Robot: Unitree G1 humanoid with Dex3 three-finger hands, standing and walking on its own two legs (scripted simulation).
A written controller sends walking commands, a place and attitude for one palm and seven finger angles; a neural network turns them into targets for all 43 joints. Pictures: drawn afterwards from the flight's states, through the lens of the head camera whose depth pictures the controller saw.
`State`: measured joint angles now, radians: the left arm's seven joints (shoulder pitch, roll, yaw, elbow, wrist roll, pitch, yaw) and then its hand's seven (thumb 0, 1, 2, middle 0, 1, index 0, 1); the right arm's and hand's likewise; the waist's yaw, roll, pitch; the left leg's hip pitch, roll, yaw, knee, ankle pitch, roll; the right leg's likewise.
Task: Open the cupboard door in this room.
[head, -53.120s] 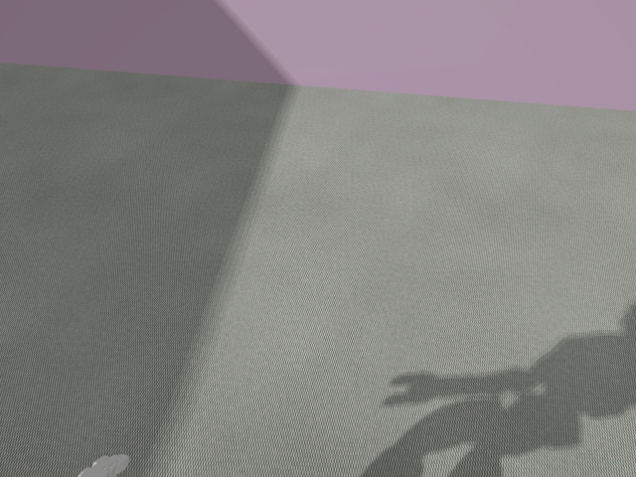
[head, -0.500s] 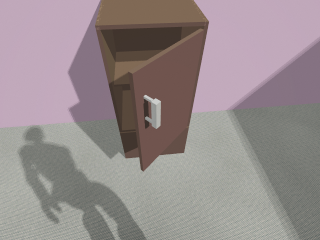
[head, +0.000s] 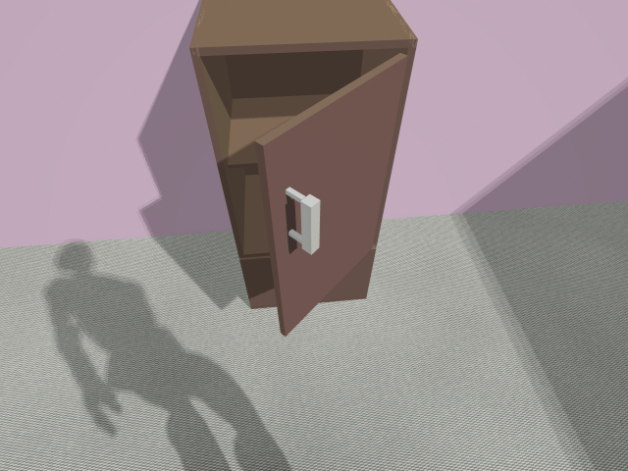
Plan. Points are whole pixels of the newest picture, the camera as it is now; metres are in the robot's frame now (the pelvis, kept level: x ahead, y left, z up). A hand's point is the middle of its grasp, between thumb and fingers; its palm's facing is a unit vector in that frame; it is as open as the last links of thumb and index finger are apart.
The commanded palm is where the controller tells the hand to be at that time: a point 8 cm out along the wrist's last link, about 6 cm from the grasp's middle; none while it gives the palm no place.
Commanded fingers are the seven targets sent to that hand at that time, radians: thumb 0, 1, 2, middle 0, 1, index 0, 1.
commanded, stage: look to check the result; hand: left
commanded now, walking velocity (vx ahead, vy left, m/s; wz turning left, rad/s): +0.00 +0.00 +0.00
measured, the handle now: (301, 220) +0.52 +0.05 -0.01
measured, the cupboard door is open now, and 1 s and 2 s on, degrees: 43 43 43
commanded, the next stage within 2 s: walk to a spot facing it in 0.10 s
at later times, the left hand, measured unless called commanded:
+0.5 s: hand out of the picture +0.00 +0.16 -0.18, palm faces -0.02 -0.98 -0.18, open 7.4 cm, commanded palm none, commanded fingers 0.00 0.90 0.90 -0.20 -0.30 -0.20 -0.30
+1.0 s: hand out of the picture +0.10 +0.14 -0.16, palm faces -0.28 -0.92 -0.28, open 7.4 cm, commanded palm none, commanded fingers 0.00 0.90 0.90 -0.20 -0.30 -0.20 -0.30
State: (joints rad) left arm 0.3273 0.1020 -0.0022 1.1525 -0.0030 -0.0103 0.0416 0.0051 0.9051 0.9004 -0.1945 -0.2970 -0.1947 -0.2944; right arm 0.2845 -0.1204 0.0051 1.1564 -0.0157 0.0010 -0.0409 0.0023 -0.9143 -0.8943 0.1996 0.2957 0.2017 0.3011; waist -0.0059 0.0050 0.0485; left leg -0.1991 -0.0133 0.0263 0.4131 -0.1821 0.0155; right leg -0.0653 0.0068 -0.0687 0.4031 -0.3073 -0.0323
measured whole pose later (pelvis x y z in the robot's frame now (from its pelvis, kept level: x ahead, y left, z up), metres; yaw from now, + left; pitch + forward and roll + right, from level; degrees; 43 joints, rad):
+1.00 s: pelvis +0.00 -0.03 +0.00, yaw -22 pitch +1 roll +2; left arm 0.26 0.17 0.07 0.94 0.01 0.03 0.02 0.01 0.90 0.90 -0.20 -0.30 -0.20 -0.29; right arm 0.07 -0.23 -0.07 0.91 -0.01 0.06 -0.04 0.00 -0.91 -0.89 0.20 0.30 0.20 0.30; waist 0.03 0.02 0.10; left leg -0.50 0.03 -0.03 1.08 -0.39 -0.07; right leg -0.20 0.11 0.14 0.48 -0.28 -0.08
